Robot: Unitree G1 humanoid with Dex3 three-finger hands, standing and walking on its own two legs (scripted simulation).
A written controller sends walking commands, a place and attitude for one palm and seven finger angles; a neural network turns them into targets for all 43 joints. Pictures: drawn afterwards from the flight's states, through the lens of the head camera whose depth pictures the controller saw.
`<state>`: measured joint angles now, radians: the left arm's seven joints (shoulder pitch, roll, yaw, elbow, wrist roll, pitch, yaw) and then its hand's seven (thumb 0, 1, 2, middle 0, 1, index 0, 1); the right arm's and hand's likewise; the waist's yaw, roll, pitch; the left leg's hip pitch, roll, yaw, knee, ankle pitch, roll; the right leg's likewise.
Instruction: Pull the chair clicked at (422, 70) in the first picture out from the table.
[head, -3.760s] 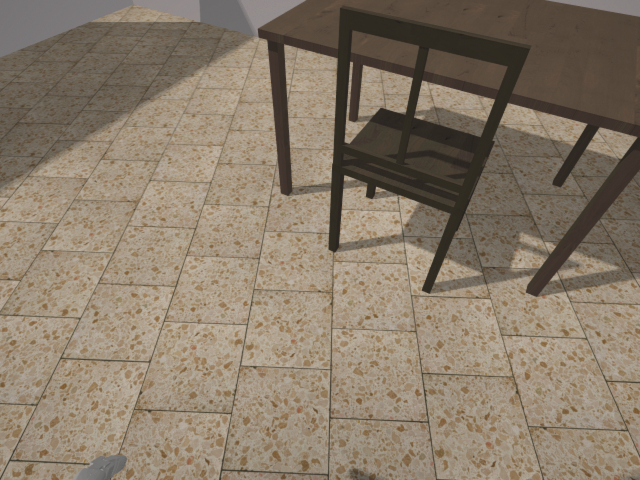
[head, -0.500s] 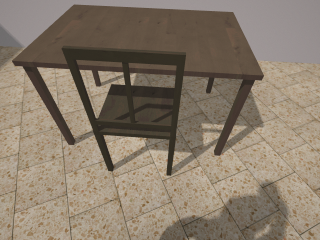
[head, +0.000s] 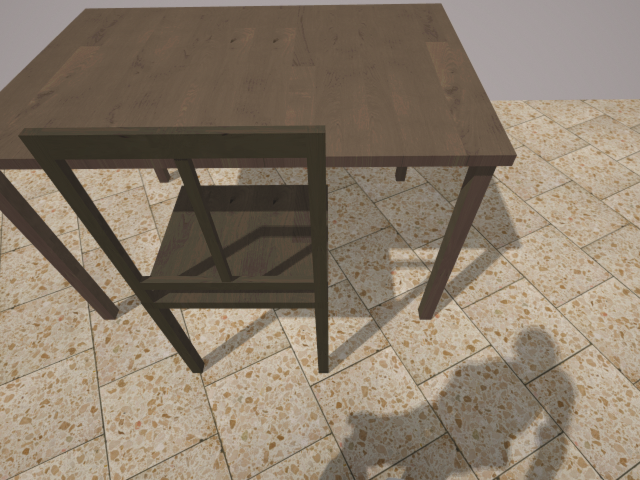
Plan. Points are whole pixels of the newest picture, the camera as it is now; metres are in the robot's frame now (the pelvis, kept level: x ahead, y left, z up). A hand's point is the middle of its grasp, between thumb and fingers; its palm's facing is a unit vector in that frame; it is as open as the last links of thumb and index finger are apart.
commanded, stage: come to a stop and stand still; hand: left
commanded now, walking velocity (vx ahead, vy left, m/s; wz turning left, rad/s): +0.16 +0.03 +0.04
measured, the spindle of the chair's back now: (208, 228) +0.53 +0.23 -0.06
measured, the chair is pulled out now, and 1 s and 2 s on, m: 0.00 0.00 0.00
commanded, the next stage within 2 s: look again from close up in 1.00 s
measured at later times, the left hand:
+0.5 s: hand out of the picture +0.07 +0.18 -0.16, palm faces +0.07 -0.98 -0.21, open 7.4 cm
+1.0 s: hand out of the picture +0.09 +0.15 -0.15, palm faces +0.01 -0.98 -0.22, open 7.3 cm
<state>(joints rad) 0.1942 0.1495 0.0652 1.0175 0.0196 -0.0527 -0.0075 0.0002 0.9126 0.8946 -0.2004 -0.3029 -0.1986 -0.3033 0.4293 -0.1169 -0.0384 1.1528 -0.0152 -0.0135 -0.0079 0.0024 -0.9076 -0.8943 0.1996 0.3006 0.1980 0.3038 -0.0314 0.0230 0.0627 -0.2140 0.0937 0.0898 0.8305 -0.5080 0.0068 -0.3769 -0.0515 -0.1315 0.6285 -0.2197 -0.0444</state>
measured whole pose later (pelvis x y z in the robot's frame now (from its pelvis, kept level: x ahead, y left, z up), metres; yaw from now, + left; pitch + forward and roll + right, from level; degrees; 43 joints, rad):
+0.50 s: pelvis +0.07 +0.00 +0.01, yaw -1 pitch +0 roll +1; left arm 0.26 0.16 0.04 1.07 0.01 0.03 0.04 0.00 0.90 0.89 -0.20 -0.30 -0.20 -0.30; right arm 0.09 -0.12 -0.03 1.01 -0.01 0.01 -0.04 0.00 -0.91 -0.89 0.20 0.30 0.20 0.30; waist 0.04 -0.03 0.07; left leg -0.29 0.02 0.12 0.47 -0.17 0.03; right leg -0.27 -0.04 -0.05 0.69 -0.44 0.01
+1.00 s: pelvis +0.04 -0.03 +0.01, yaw +0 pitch -1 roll +0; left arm 0.27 0.18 0.00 0.97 0.01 0.00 0.03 0.00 0.91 0.89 -0.20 -0.30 -0.20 -0.30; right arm 0.35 -0.16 0.00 1.04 -0.02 0.02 0.00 0.00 -0.91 -0.89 0.20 0.30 0.19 0.30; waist -0.02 0.00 0.01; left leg -0.29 0.02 0.06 0.51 -0.21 0.00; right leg -0.24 0.02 -0.09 0.52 -0.28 -0.06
